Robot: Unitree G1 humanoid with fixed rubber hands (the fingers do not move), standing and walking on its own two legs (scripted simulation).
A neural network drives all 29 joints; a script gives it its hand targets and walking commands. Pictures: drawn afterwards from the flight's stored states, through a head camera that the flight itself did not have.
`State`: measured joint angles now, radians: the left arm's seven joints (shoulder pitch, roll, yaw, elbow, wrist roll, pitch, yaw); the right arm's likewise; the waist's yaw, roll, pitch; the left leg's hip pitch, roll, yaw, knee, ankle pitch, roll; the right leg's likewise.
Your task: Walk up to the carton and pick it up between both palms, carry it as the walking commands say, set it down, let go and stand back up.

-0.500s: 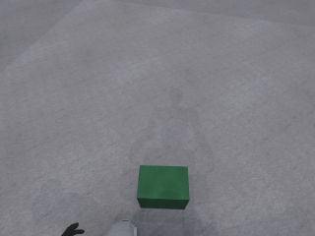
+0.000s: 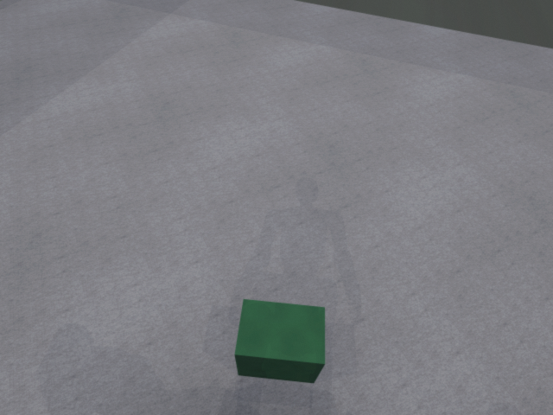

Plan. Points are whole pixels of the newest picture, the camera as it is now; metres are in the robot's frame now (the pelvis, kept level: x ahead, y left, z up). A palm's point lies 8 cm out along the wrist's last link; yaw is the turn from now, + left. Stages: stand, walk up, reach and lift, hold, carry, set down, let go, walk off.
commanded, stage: walk up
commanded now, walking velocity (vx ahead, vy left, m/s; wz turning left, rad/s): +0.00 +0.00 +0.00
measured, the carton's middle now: (279, 342) +0.41 -0.01 -0.66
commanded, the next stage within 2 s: stand in 0.34 s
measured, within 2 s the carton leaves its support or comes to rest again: neither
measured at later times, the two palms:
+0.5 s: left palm out of the picture +0.00 +0.23 -0.15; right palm out of the picture -0.01 -0.21 -0.14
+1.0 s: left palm out of the picture +0.05 +0.24 -0.15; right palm out of the picture +0.05 -0.22 -0.14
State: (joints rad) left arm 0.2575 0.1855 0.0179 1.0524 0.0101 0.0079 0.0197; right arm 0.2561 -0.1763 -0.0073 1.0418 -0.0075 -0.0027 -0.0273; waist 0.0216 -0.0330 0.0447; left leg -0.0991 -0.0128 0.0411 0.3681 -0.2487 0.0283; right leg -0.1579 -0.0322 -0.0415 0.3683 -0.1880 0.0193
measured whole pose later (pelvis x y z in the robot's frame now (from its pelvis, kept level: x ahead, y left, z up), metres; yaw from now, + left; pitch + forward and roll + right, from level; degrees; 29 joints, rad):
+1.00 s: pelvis +0.00 +0.01 -0.01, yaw +0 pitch +3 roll -1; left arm 0.24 0.19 -0.02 0.91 -0.04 0.11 0.05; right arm 0.25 -0.18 0.00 0.91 0.05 0.10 -0.04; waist 0.00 0.00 0.02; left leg -0.27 -0.02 0.04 0.54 -0.33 0.05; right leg -0.32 -0.04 -0.03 0.53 -0.29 0.00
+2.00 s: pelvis -0.09 -0.02 -0.10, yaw +2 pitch +26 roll +0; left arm -0.72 0.29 0.18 0.76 -0.02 0.32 -0.07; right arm -0.69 -0.16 -0.20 0.68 0.03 0.36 -0.10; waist -0.02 -0.02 0.09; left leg -1.15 -0.02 0.00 1.08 -0.38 0.00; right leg -1.18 -0.01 0.02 1.06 -0.32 0.02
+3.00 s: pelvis -0.10 -0.02 -0.23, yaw +3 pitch +50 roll +0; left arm -1.17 0.38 0.27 0.99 -0.05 0.11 -0.05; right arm -1.09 -0.24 -0.30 0.83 0.06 0.13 -0.09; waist -0.03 -0.01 -0.04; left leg -1.93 -0.03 -0.02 1.55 -0.49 -0.02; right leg -1.96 0.02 0.03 1.52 -0.42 0.02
